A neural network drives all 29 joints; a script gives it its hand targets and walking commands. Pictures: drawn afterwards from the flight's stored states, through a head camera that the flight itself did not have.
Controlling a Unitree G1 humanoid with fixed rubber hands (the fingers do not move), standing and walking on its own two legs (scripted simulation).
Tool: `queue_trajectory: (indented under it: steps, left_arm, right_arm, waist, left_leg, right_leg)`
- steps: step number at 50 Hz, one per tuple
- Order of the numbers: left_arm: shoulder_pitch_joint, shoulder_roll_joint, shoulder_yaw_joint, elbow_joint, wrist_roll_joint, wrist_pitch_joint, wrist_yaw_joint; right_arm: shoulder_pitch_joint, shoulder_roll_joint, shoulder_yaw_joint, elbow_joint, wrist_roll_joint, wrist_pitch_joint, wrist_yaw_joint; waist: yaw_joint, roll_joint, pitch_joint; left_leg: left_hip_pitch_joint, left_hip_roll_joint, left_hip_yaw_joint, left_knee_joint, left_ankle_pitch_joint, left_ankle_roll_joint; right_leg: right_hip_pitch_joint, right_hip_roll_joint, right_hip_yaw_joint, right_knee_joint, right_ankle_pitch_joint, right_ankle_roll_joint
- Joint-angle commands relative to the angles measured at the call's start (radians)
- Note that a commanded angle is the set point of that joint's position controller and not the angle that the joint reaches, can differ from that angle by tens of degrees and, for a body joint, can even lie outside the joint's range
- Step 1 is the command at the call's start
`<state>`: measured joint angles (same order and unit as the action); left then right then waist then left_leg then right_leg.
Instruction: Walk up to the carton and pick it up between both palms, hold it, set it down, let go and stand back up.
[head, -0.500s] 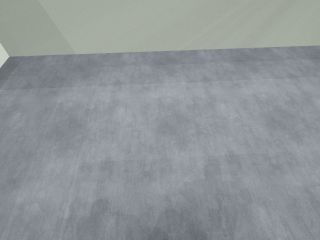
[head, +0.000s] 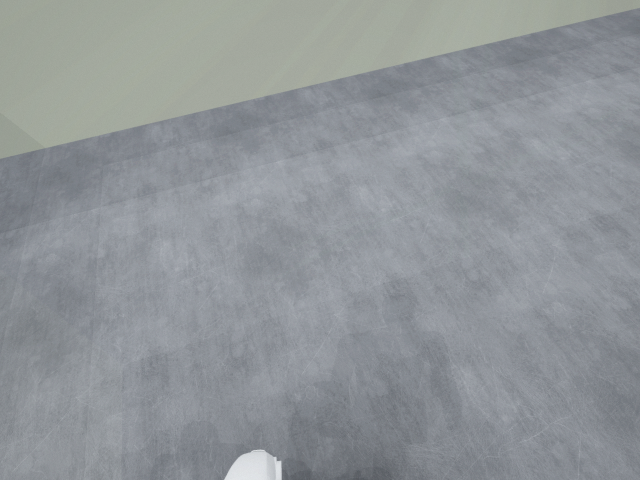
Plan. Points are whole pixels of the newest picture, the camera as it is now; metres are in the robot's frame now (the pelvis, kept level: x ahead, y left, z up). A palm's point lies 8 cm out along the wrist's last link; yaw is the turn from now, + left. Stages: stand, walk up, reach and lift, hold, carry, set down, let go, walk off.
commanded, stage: walk up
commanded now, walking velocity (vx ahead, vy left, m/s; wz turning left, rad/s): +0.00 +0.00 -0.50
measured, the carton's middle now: out of the picture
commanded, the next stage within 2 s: none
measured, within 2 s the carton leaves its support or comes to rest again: neither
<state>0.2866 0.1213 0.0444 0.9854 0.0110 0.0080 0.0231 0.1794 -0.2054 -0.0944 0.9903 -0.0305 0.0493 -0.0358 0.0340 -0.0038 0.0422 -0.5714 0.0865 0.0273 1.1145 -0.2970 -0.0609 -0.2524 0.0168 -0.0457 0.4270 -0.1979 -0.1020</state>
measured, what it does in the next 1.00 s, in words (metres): steps to the left, turning right: left foot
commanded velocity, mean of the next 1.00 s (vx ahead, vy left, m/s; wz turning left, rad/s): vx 0.00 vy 0.00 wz -0.50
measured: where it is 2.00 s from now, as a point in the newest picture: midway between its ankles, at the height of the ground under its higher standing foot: outside the picture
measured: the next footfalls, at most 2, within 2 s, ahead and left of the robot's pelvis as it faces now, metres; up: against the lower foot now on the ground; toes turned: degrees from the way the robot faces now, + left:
left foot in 0.52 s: +0.08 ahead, +0.19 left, +0.00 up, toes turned -12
right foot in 1.20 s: -0.03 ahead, +0.00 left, +0.00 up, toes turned -45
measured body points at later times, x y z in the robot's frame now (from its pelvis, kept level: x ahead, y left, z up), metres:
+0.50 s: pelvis +0.02 +0.09 -0.01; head +0.06 +0.09 +0.44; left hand +0.07 +0.33 -0.17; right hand +0.08 -0.18 -0.14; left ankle +0.04 +0.20 -0.74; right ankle +0.02 -0.05 -0.75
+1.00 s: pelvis +0.03 +0.14 +0.00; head +0.07 +0.15 +0.44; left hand +0.20 +0.33 -0.17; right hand -0.07 -0.07 -0.14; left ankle +0.04 +0.20 -0.75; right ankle -0.07 +0.03 -0.67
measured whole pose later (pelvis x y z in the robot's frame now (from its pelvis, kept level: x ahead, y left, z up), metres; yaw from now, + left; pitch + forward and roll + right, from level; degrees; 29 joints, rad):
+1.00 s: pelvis +0.03 +0.14 +0.00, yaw -30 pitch +1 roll -2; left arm 0.20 0.23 0.09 0.97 0.03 0.09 -0.02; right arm 0.33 -0.13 -0.02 0.95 -0.03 -0.02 -0.04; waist 0.00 -0.03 0.05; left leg -0.17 0.08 0.30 0.44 -0.29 0.06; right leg -0.45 -0.03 -0.03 1.02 -0.33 0.09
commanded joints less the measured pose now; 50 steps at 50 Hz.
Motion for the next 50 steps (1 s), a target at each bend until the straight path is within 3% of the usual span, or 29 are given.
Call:
queue_trajectory:
  steps: [1, 6, 15, 17, 18, 21, 22, 23, 24, 25, 26, 27, 28, 29, 30, 31, 32, 33, 34, 36, 37, 41, 44, 48, 50]
  left_arm:
    - [0.066, 0.190, 0.034, -0.038, 0.003, -0.022, 0.005]
    - [0.088, 0.184, 0.029, -0.037, 0.002, -0.025, 0.000]
    - [0.102, 0.222, 0.040, -0.051, 0.004, -0.023, 0.003]
    - [0.088, 0.235, 0.044, -0.056, 0.006, -0.017, 0.003]
    - [0.106, 0.233, 0.054, -0.036, 0.030, -0.016, 0.003]
    - [0.056, 0.239, 0.062, -0.051, 0.032, -0.006, -0.001]
    - [0.028, 0.244, 0.066, -0.059, 0.025, -0.002, -0.001]
    - [-0.004, 0.244, 0.071, -0.071, 0.013, 0.002, 0.001]
    - [-0.010, 0.213, 0.068, -0.080, -0.001, 0.003, 0.007]
    - [0.025, 0.131, 0.054, -0.088, -0.011, 0.007, 0.012]
    - [0.090, 0.134, 0.057, -0.066, 0.018, 0.008, 0.022]
    - [0.098, 0.172, 0.065, -0.086, 0.026, 0.009, 0.019]
    - [0.037, 0.200, 0.065, -0.100, 0.033, 0.016, 0.010]
    - [-0.011, 0.210, 0.072, -0.084, 0.039, 0.023, -0.004]
    - [-0.003, 0.195, 0.077, -0.055, 0.033, 0.028, -0.023]
    - [0.044, 0.162, 0.072, -0.034, 0.019, 0.033, -0.032]
    - [0.082, 0.134, 0.064, -0.025, 0.015, 0.041, -0.033]
    - [0.104, 0.124, 0.058, -0.019, 0.010, 0.047, -0.030]
    - [0.091, 0.128, 0.058, -0.022, 0.008, 0.049, -0.025]
    - [0.007, 0.156, 0.063, -0.053, 0.009, 0.052, -0.026]
    - [-0.023, 0.164, 0.065, -0.067, 0.010, 0.053, -0.030]
    - [-0.015, 0.168, 0.065, -0.051, 0.013, 0.062, -0.032]
    - [-0.099, 0.156, 0.058, -0.080, 0.018, 0.062, -0.036]
    - [-0.133, 0.135, 0.046, -0.098, 0.021, 0.063, -0.044]
    - [-0.175, 0.122, 0.039, -0.119, 0.018, 0.060, -0.047]
  right_arm:
    - [0.008, -0.058, -0.011, -0.063, 0.002, 0.005, -0.001]
    - [-0.029, -0.076, -0.007, -0.075, 0.008, 0.000, -0.002]
    - [-0.074, -0.069, 0.011, -0.082, 0.023, -0.023, -0.007]
    - [-0.071, -0.062, 0.016, -0.084, 0.029, -0.029, -0.008]
    - [-0.087, -0.044, 0.020, -0.106, 0.042, -0.036, -0.008]
    - [-0.031, -0.055, 0.021, -0.098, 0.051, -0.046, -0.011]
    - [0.009, -0.057, 0.019, -0.089, 0.050, -0.050, -0.012]
    - [0.064, -0.069, 0.015, -0.073, 0.046, -0.057, -0.015]
    - [0.119, -0.123, 0.000, -0.055, 0.035, -0.069, -0.021]
    - [0.130, -0.207, -0.014, -0.061, 0.017, -0.074, -0.025]
    - [0.075, -0.224, -0.009, -0.090, 0.021, -0.068, -0.032]
    - [0.077, -0.240, -0.011, -0.094, 0.015, -0.057, -0.034]
    - [0.047, -0.213, -0.010, -0.108, 0.006, -0.054, -0.027]
    - [0.007, -0.148, 0.008, -0.118, 0.010, -0.055, -0.019]
    - [-0.013, -0.097, 0.027, -0.129, 0.022, -0.056, -0.022]
    - [-0.011, -0.093, 0.032, -0.130, 0.027, -0.058, -0.030]
    - [-0.011, -0.120, 0.025, -0.132, 0.026, -0.060, -0.030]
    - [0.000, -0.142, 0.017, -0.131, 0.027, -0.062, -0.022]
    - [0.041, -0.149, 0.013, -0.121, 0.029, -0.064, -0.011]
    - [0.127, -0.106, 0.026, -0.103, 0.024, -0.062, -0.001]
    - [0.147, -0.089, 0.034, -0.098, 0.021, -0.062, -0.001]
    - [0.152, -0.126, 0.029, -0.104, 0.011, -0.080, -0.017]
    - [0.229, -0.113, 0.032, -0.081, 0.008, -0.088, -0.018]
    - [0.227, -0.128, 0.025, -0.078, -0.003, -0.085, -0.019]
    - [0.236, -0.128, 0.023, -0.072, -0.009, -0.082, -0.015]
  waist:
    - [0.002, -0.095, -0.020]
    - [0.010, -0.133, -0.026]
    - [0.024, -0.146, -0.101]
    - [0.021, -0.156, -0.112]
    - [0.019, -0.188, -0.097]
    - [-0.003, -0.193, -0.103]
    - [-0.028, -0.178, -0.102]
    - [-0.061, -0.141, -0.104]
    - [-0.068, -0.044, -0.132]
    - [-0.047, 0.208, -0.139]
    - [-0.005, 0.228, -0.114]
    - [0.000, 0.274, -0.139]
    - [-0.020, 0.297, -0.080]
    - [-0.022, 0.228, 0.034]
    - [-0.009, 0.156, 0.082]
    - [0.010, 0.155, 0.066]
    - [0.034, 0.178, 0.027]
    - [0.041, 0.198, -0.016]
    - [0.023, 0.212, -0.043]
    - [-0.026, 0.225, -0.042]
    - [-0.035, 0.225, -0.026]
    - [-0.022, 0.178, -0.059]
    - [-0.055, 0.182, -0.049]
    - [-0.056, 0.154, -0.064]
    - [-0.064, 0.142, -0.045]
  left_leg:
    - [-0.105, 0.003, -0.043, -0.033, 0.048, -0.007]
    - [-0.103, -0.008, -0.065, -0.105, 0.031, -0.012]
    - [-0.025, -0.051, -0.056, -0.272, -0.039, -0.016]
    - [0.032, -0.062, -0.052, -0.321, -0.052, -0.015]
    - [0.105, -0.070, -0.035, -0.349, -0.076, -0.016]
    - [0.243, -0.098, -0.018, -0.491, -0.064, -0.015]
    - [0.317, -0.097, -0.014, -0.593, 0.007, -0.018]
    - [0.421, -0.077, -0.009, -0.737, 0.130, -0.026]
    - [0.565, 0.029, -0.070, -0.814, 0.194, -0.022]
    - [0.660, 0.271, -0.286, -0.856, 0.219, 0.017]
    - [0.593, 0.364, -0.371, -0.819, 0.329, 0.069]
    - [0.516, 0.436, -0.386, -0.831, 0.243, 0.155]
    - [0.384, 0.412, -0.414, -0.918, 0.053, 0.177]
    - [0.283, 0.297, -0.306, -0.964, -0.024, 0.129]
    - [0.279, 0.199, -0.182, -0.935, 0.054, 0.035]
    - [0.353, 0.159, -0.084, -0.867, 0.266, -0.043]
    - [0.425, 0.152, -0.021, -0.817, 0.441, -0.062]
    - [0.478, 0.151, 0.022, -0.795, 0.519, -0.050]
    - [0.489, 0.152, 0.036, -0.791, 0.528, -0.038]
    - [0.428, 0.149, 0.022, -0.817, 0.440, -0.026]
    - [0.410, 0.153, 0.020, -0.832, 0.414, -0.016]
    - [0.572, 0.194, 0.062, -0.782, 0.619, 0.055]
    - [0.591, 0.230, 0.040, -0.771, 0.642, 0.114]
    - [0.642, 0.300, 0.039, -0.758, 0.582, 0.206]
    - [0.577, 0.311, 0.057, -0.752, 0.554, 0.225]
  right_leg:
    - [0.101, -0.258, 0.351, -0.176, 0.102, -0.029]
    - [0.117, -0.256, 0.422, -0.191, 0.024, -0.063]
    - [0.182, -0.233, 0.465, -0.109, 0.247, -0.090]
    - [0.150, -0.226, 0.465, -0.088, 0.270, -0.086]
    - [0.084, -0.207, 0.399, -0.063, 0.307, -0.087]
    - [0.005, -0.176, 0.409, -0.024, 0.382, -0.050]
    - [-0.030, -0.159, 0.419, 0.001, 0.358, -0.024]
    - [-0.079, -0.120, 0.410, 0.045, 0.272, 0.019]
    - [-0.182, -0.053, 0.355, 0.147, 0.074, 0.072]
    - [-0.347, 0.069, 0.193, 0.370, -0.275, 0.116]
    - [-0.396, 0.061, 0.156, 0.506, -0.388, 0.134]
    - [-0.377, 0.004, 0.113, 0.596, -0.432, 0.132]
    - [-0.358, -0.027, 0.117, 0.635, -0.394, 0.123]
    - [-0.331, -0.034, 0.153, 0.646, -0.301, 0.120]
    - [-0.325, -0.030, 0.163, 0.649, -0.220, 0.126]
    - [-0.345, -0.003, 0.174, 0.676, -0.174, 0.126]
    - [-0.373, 0.022, 0.151, 0.725, -0.146, 0.135]
    - [-0.385, 0.026, 0.122, 0.777, -0.121, 0.147]
    - [-0.378, 0.020, 0.099, 0.813, -0.105, 0.157]
    - [-0.344, -0.013, 0.068, 0.813, -0.074, 0.174]
    - [-0.340, -0.025, 0.065, 0.802, -0.055, 0.182]
    - [-0.389, -0.031, 0.057, 0.757, -0.048, 0.205]
    - [-0.368, -0.061, 0.042, 0.644, -0.086, 0.203]
    - [-0.350, -0.084, 0.023, 0.529, -0.188, 0.181]
    - [-0.290, -0.096, 0.001, 0.456, -0.225, 0.164]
